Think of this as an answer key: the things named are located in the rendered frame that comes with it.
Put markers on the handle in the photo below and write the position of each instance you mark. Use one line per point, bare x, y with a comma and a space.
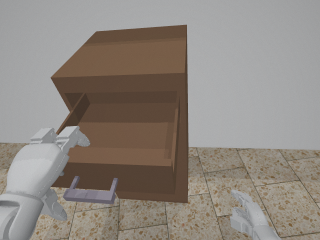
90, 196

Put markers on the left robot forearm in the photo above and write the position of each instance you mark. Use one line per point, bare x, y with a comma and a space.
19, 213

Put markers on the cabinet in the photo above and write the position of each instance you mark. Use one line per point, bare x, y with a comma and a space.
134, 60

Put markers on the right robot hand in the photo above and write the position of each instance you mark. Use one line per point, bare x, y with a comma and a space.
245, 221

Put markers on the right robot forearm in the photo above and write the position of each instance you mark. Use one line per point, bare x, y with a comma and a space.
264, 232

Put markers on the drawer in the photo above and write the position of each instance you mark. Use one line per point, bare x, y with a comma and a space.
134, 136

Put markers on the left robot hand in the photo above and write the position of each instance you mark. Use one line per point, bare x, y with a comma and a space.
38, 165

